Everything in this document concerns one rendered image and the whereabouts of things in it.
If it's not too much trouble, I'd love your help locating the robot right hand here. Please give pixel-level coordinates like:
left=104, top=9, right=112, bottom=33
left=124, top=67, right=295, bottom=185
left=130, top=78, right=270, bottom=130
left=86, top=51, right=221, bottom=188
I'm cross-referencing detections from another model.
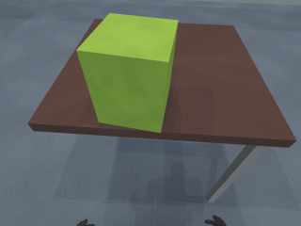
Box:
left=204, top=215, right=227, bottom=226

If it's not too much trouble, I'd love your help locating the carton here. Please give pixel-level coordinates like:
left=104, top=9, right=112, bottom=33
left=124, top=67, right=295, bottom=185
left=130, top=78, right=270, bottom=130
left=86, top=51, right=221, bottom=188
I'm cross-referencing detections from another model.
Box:
left=76, top=13, right=179, bottom=134

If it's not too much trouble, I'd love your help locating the table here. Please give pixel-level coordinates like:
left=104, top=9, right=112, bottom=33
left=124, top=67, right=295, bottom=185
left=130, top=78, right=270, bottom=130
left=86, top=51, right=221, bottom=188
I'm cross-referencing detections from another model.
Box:
left=27, top=19, right=297, bottom=203

